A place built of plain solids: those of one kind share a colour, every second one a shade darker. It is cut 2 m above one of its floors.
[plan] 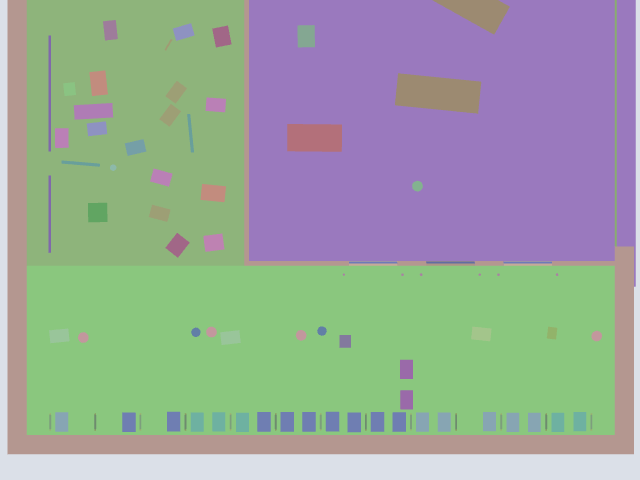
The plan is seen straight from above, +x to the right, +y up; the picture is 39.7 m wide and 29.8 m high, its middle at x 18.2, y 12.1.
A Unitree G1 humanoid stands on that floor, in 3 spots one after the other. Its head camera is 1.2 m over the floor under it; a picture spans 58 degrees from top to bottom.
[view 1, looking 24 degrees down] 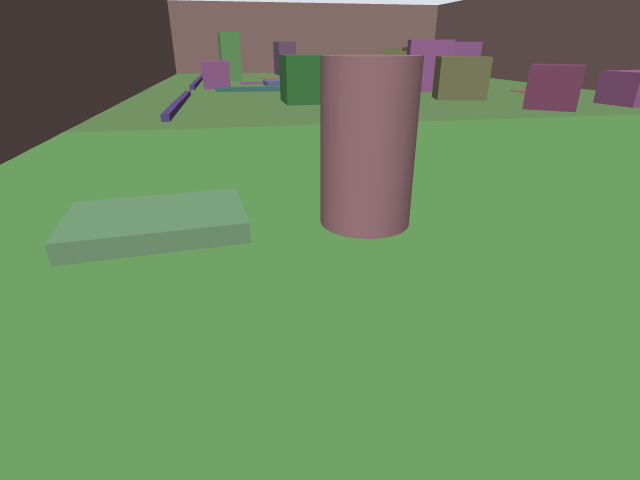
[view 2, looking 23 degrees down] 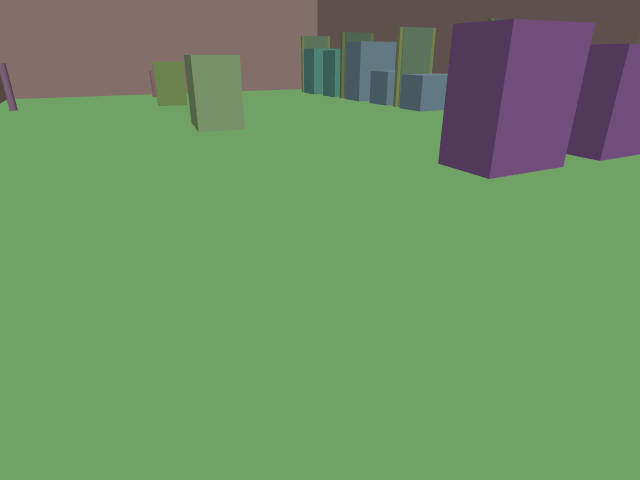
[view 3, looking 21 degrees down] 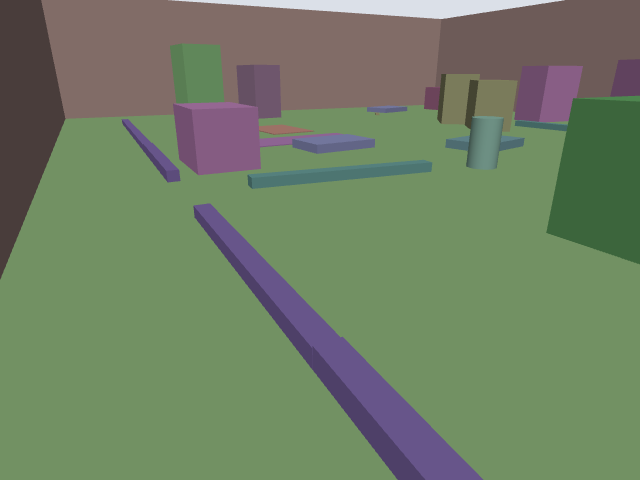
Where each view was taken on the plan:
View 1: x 2.60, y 3.12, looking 79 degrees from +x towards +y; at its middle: floor_long_concrete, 2.95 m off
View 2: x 20.00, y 8.30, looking -27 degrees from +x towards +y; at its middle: floor_long_concrete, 3.07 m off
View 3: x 0.68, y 12.30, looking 63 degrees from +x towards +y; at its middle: floor_short_concrete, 3.35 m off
